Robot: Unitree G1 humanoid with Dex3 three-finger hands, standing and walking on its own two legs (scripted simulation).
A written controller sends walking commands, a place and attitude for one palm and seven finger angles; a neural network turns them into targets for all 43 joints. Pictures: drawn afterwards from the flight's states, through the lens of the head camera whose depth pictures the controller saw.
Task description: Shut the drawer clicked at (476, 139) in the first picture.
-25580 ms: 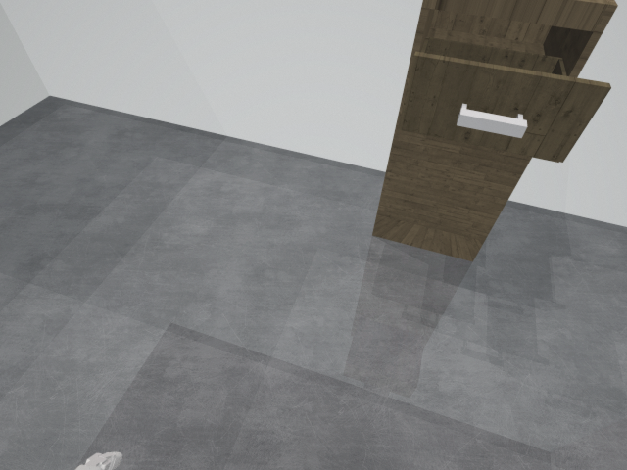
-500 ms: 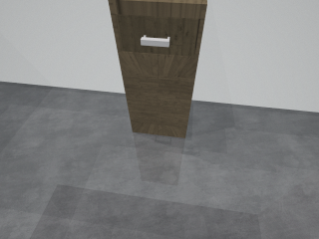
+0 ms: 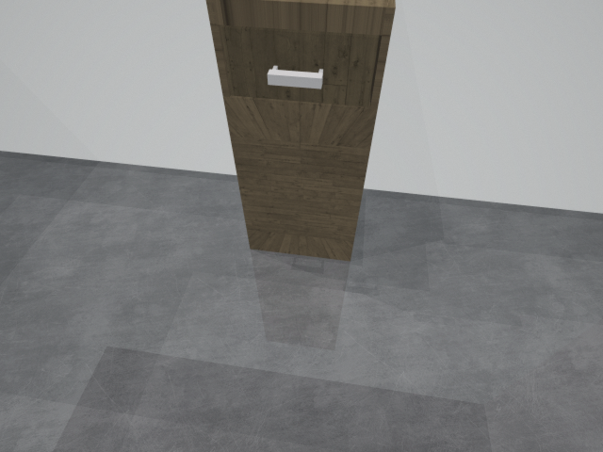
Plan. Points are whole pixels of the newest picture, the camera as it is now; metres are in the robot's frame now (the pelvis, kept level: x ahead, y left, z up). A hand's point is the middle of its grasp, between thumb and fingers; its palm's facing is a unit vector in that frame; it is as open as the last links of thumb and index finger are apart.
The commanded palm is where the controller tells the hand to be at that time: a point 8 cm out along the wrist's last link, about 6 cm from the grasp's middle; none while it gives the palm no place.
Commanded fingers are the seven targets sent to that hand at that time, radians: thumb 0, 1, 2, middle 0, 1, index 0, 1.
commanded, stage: look to check the result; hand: left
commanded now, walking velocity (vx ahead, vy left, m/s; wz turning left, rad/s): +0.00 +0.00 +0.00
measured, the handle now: (296, 74) +0.94 +0.06 +0.03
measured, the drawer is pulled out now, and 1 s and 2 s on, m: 0.00 0.00 0.00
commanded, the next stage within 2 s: stand and wait in 0.04 s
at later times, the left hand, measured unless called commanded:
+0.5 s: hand out of the picture +0.07 +0.22 -0.16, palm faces -0.01 -0.96 -0.29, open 7.4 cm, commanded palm none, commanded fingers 0.00 0.90 0.90 -0.20 -0.30 -0.20 -0.30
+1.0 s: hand out of the picture +0.09 +0.23 -0.16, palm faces -0.01 -0.95 -0.30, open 7.4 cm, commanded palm none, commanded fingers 0.00 0.90 0.90 -0.20 -0.30 -0.20 -0.30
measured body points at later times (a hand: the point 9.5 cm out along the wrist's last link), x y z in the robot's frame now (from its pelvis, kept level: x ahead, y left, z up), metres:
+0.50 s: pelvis +0.01 +0.00 +0.00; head +0.03 +0.00 +0.45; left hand +0.07 +0.27 -0.14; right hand +0.05 -0.27 -0.15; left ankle -0.01 +0.11 -0.75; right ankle +0.00 -0.11 -0.75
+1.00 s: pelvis +0.02 +0.00 +0.00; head +0.04 +0.00 +0.45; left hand +0.09 +0.28 -0.14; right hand +0.08 -0.28 -0.14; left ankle -0.01 +0.11 -0.75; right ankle +0.00 -0.11 -0.75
